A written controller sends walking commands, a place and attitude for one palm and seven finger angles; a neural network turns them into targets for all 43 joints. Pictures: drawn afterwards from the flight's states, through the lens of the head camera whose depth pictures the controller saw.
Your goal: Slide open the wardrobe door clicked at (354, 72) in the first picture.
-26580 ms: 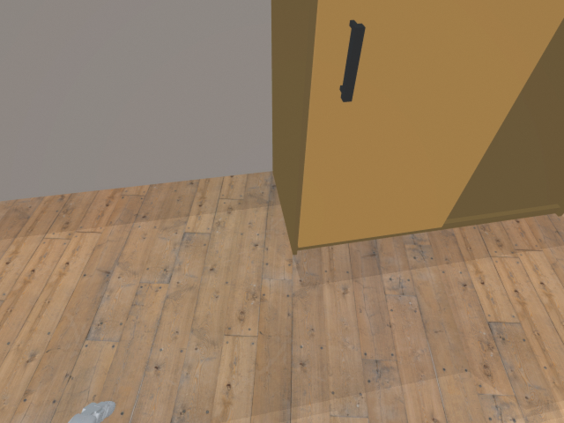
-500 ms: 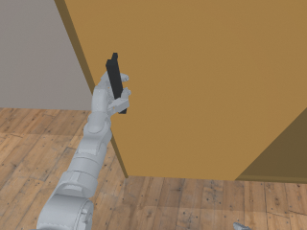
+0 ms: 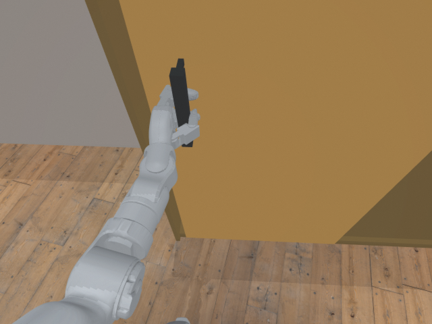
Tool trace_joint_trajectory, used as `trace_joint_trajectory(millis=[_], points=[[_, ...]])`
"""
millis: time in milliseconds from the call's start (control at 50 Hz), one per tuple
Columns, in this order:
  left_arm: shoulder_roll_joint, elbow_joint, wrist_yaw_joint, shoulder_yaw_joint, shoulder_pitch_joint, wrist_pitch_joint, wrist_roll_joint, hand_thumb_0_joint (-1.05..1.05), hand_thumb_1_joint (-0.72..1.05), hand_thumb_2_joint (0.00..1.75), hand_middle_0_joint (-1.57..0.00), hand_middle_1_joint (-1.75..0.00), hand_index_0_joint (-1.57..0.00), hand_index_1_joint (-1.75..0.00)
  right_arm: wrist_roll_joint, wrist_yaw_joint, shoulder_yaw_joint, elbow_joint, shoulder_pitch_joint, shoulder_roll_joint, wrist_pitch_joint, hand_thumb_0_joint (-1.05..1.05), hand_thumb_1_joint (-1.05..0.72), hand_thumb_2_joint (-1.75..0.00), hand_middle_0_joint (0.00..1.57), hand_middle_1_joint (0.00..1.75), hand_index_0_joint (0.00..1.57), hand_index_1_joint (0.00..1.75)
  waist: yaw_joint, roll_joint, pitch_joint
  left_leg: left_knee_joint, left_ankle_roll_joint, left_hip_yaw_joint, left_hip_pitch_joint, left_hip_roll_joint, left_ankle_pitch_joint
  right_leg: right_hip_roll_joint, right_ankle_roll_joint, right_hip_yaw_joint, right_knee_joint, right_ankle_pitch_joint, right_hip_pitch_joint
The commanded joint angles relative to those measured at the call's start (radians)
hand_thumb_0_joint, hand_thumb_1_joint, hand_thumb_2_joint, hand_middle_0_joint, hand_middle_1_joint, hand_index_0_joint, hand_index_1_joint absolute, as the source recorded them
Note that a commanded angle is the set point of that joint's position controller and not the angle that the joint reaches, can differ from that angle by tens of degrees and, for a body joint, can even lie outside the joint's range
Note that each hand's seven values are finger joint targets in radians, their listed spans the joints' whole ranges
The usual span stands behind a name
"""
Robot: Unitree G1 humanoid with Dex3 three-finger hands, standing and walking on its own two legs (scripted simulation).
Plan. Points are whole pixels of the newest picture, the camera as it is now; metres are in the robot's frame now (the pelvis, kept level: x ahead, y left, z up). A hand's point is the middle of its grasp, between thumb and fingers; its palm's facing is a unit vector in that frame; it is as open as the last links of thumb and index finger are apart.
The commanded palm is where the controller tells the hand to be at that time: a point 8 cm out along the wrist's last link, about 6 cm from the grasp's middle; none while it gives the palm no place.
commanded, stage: step sideways, sliding the door along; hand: left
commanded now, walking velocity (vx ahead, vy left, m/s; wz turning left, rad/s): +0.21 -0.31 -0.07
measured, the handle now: (184, 105) +0.50 +0.07 +0.12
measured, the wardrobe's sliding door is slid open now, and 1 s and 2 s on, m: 0.03 0.08 0.47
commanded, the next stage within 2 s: none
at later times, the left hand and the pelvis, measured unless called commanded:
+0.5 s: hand (205, 124) +0.45 +0.02 +0.12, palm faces +0.01 -0.99 -0.11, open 6.0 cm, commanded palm +0.43 +0.06 +0.12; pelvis +0.01 -0.06 +0.02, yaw -2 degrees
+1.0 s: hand (222, 123) +0.46 -0.01 +0.11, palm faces +0.25 -0.96 -0.14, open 6.0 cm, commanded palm +0.43 -0.03 +0.12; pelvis +0.04 -0.20 +0.00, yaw +1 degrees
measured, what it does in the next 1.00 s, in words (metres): steps to the right: left foot, then right foot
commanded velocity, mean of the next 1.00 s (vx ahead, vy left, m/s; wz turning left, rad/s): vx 0.06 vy -0.30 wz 0.00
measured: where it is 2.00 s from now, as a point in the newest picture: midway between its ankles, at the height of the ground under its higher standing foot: outside the picture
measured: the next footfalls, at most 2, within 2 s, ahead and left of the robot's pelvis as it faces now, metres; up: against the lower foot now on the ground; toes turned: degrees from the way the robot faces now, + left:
left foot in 0.64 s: +0.11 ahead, +0.07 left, +0.00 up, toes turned +7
right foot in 0.98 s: +0.12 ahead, -0.36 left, +0.00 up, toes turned -4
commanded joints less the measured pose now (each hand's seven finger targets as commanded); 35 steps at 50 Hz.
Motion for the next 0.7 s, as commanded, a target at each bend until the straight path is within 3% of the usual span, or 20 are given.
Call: trace_joint_trajectory(millis=[0,60,120,160,220,260,300,320,340,360,420,460,520,560,580,600,620,640,660,680], points=[[0.307,-0.265,-0.062,0.136,-0.676,-0.082,0.096,0.00,0.90,0.90,-0.45,-1.40,-0.45,-1.40,0.036,-0.061,-0.038,-0.116,0.052,-0.165,-0.013,0.00,-0.90,-0.90,0.20,0.30,0.20,0.30,-0.024,-0.032,-0.441,-0.098,0.053,-0.033,0.510,0.067,0.257,-0.028,0.032,0.067,-0.143,0.379,0.018],[0.092,-0.269,-0.112,-0.027,-0.658,-0.054,0.063,0.00,0.90,0.90,-0.45,-1.40,-0.45,-1.40,0.041,-0.110,-0.019,-0.125,-0.034,-0.109,0.010,0.00,-0.90,-0.90,0.20,0.30,0.20,0.30,-0.055,0.001,-0.402,-0.125,0.075,-0.015,0.517,0.100,0.273,-0.022,0.056,0.049,-0.122,0.425,0.090],[0.108,-0.192,-0.138,-0.014,-0.603,-0.024,0.031,0.00,0.90,0.90,-0.45,-1.40,-0.45,-1.40,0.037,-0.141,-0.027,-0.119,-0.053,-0.132,0.023,0.00,-0.90,-0.90,0.20,0.30,0.20,0.30,-0.051,0.048,-0.348,-0.161,0.146,-0.190,0.585,0.230,0.360,0.010,0.046,0.048,0.031,0.297,0.035],[0.116,-0.154,-0.150,-0.006,-0.583,-0.011,0.012,0.00,0.90,0.90,-0.45,-1.40,-0.45,-1.40,0.028,-0.151,-0.026,-0.117,-0.074,-0.134,0.030,0.00,-0.90,-0.90,0.20,0.30,0.20,0.30,-0.041,0.081,-0.273,-0.227,0.198,-0.336,0.608,0.338,0.362,0.013,0.033,0.081,0.112,0.050,-0.036],[0.140,-0.128,-0.151,0.013,-0.573,0.008,0.003,0.00,0.90,0.90,-0.45,-1.40,-0.45,-1.40,0.027,-0.163,-0.014,-0.121,-0.118,-0.134,0.044,0.00,-0.90,-0.90,0.20,0.30,0.20,0.30,-0.020,0.097,-0.189,-0.285,0.208,-0.369,0.538,0.382,0.194,-0.008,0.016,0.097,0.127,-0.075,-0.016],[0.150,-0.090,-0.146,0.027,-0.536,0.018,0.001,0.00,0.90,0.90,-0.45,-1.40,-0.45,-1.40,0.032,-0.165,-0.009,-0.119,-0.134,-0.143,0.052,0.00,-0.90,-0.90,0.20,0.30,0.20,0.30,0.002,0.064,-0.148,-0.244,0.176,-0.287,0.402,0.350,0.091,-0.013,0.000,0.083,-0.007,-0.038,0.140],[0.189,-0.073,-0.137,0.058,-0.514,0.024,0.012,0.00,0.90,0.90,-0.45,-1.40,-0.45,-1.40,0.045,-0.171,-0.009,-0.119,-0.139,-0.145,0.047,0.00,-0.90,-0.90,0.20,0.30,0.20,0.30,0.021,-0.074,-0.152,-0.069,0.095,-0.081,0.224,0.216,0.030,-0.051,-0.031,0.131,-0.238,0.061,0.368],[0.203,-0.060,-0.130,0.069,-0.513,0.027,0.021,0.00,0.90,0.90,-0.45,-1.40,-0.45,-1.40,0.047,-0.171,-0.006,-0.120,-0.142,-0.125,0.040,0.00,-0.90,-0.90,0.20,0.30,0.20,0.30,0.022,-0.272,-0.134,0.115,0.029,0.054,0.117,0.093,-0.039,-0.176,-0.086,0.322,-0.403,0.055,0.419],[0.220,-0.024,-0.122,0.092,-0.508,0.037,0.037,0.00,0.90,0.90,-0.45,-1.40,-0.45,-1.40,0.044,-0.169,-0.006,-0.125,-0.186,-0.114,0.032,0.00,-0.90,-0.90,0.20,0.30,0.20,0.30,0.044,-0.409,-0.052,0.334,-0.001,0.054,-0.024,0.021,-0.229,-0.295,-0.170,0.516,-0.501,0.072,0.414],[0.217,-0.010,-0.117,0.092,-0.508,0.050,0.051,0.00,0.90,0.90,-0.45,-1.40,-0.45,-1.40,0.040,-0.166,-0.015,-0.108,-0.197,-0.136,0.025,0.00,-0.90,-0.90,0.20,0.30,0.20,0.30,0.055,-0.391,-0.013,0.467,-0.005,0.000,-0.070,0.023,-0.234,-0.320,-0.179,0.562,-0.485,0.210,0.431],[0.162,-0.101,-0.120,0.054,-0.539,0.014,0.065,0.00,0.90,0.90,-0.45,-1.40,-0.45,-1.40,0.021,-0.154,-0.016,-0.073,-0.156,-0.123,0.003,0.00,-0.90,-0.90,0.20,0.30,0.20,0.30,0.040,-0.144,-0.045,0.430,-0.018,0.017,-0.048,0.061,-0.155,-0.279,-0.202,0.356,-0.324,0.711,0.555],[0.170,-0.125,-0.127,0.074,-0.479,-0.018,0.076,0.00,0.90,0.90,-0.45,-1.40,-0.45,-1.40,0.005,-0.153,-0.019,-0.085,-0.146,-0.110,0.009,0.00,-0.90,-0.90,0.20,0.30,0.20,0.30,0.054,-0.167,-0.076,0.300,-0.023,0.093,0.019,0.051,-0.100,-0.224,-0.156,0.206,-0.285,0.845,0.581],[0.180,-0.244,-0.138,0.083,-0.462,-0.048,0.072,0.00,0.90,0.90,-0.45,-1.40,-0.45,-1.40,0.002,-0.164,-0.029,-0.119,-0.170,-0.104,0.004,0.00,-0.90,-0.90,0.20,0.30,0.20,0.30,0.082,-0.230,-0.099,0.097,-0.028,0.157,0.077,0.044,-0.033,-0.192,-0.119,0.185,-0.241,0.962,0.622],[0.120,-0.377,-0.152,0.018,-0.486,-0.066,0.068,0.00,0.90,0.90,-0.45,-1.40,-0.45,-1.40,0.007,-0.171,-0.026,-0.141,-0.181,-0.090,-0.002,0.00,-0.90,-0.90,0.20,0.30,0.20,0.30,0.065,-0.225,-0.164,-0.126,-0.017,0.182,0.232,0.043,0.079,-0.166,-0.060,0.146,-0.164,1.035,0.590],[0.091,-0.433,-0.158,-0.015,-0.489,-0.074,0.064,0.00,0.90,0.90,-0.45,-1.40,-0.45,-1.40,0.012,-0.179,-0.028,-0.139,-0.169,-0.093,-0.008,0.00,-0.90,-0.90,0.20,0.30,0.20,0.30,0.034,-0.192,-0.214,-0.285,0.004,0.174,0.437,0.065,0.212,-0.132,-0.003,0.095,-0.049,1.020,0.478],[0.072,-0.484,-0.164,-0.054,-0.500,-0.082,0.051,0.00,0.90,0.90,-0.45,-1.40,-0.45,-1.40,0.014,-0.183,-0.039,-0.129,-0.163,-0.111,-0.010,0.00,-0.90,-0.90,0.20,0.30,0.20,0.30,-0.015,-0.118,-0.270,-0.426,0.055,0.060,0.748,0.174,0.488,-0.100,0.060,0.052,0.175,0.838,0.249],[0.025,-0.549,-0.174,-0.083,-0.490,-0.092,0.028,0.00,0.90,0.90,-0.45,-1.40,-0.45,-1.40,0.013,-0.167,-0.058,-0.146,-0.165,-0.153,-0.019,0.00,-0.90,-0.90,0.20,0.30,0.20,0.30,-0.013,0.172,-0.359,-0.295,0.206,-0.329,1.074,0.485,1.072,0.021,0.102,0.080,0.507,0.136,-0.153],[0.020,-0.590,-0.167,-0.073,-0.493,-0.095,0.024,0.00,0.90,0.90,-0.45,-1.40,-0.45,-1.40,0.007,-0.132,-0.045,-0.136,-0.190,-0.121,-0.034,0.00,-0.90,-0.90,0.20,0.30,0.20,0.30,-0.008,0.152,-0.426,-0.221,0.271,-0.428,1.144,0.618,1.240,0.001,0.048,0.234,0.684,-0.141,-0.215],[0.037,-0.609,-0.161,-0.066,-0.519,-0.086,0.032,0.00,0.90,0.90,-0.45,-1.40,-0.45,-1.40,0.013,-0.097,-0.044,-0.145,-0.227,-0.142,-0.030,0.00,-0.90,-0.90,0.20,0.30,0.20,0.30,-0.011,0.023,-0.368,-0.227,0.256,-0.360,1.023,0.612,1.063,-0.037,0.009,0.293,0.676,-0.099,-0.189],[0.057,-0.605,-0.165,-0.062,-0.479,-0.058,0.050,0.00,0.90,0.90,-0.45,-1.40,-0.45,-1.40,0.016,-0.104,-0.058,-0.138,-0.228,-0.136,-0.020,0.00,-0.90,-0.90,0.20,0.30,0.20,0.30,-0.005,0.000,-0.281,-0.235,0.228,-0.288,0.970,0.580,0.967,-0.056,0.029,0.222,0.615,-0.075,-0.260]])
